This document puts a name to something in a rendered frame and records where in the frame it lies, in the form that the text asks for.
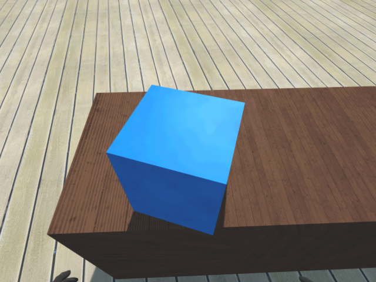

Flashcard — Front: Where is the left robot hand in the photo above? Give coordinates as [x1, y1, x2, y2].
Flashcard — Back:
[53, 270, 78, 282]

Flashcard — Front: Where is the carton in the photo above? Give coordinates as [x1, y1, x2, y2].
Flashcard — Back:
[106, 85, 245, 235]

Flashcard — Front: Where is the pedestal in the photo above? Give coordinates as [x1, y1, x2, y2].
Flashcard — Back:
[47, 86, 376, 279]

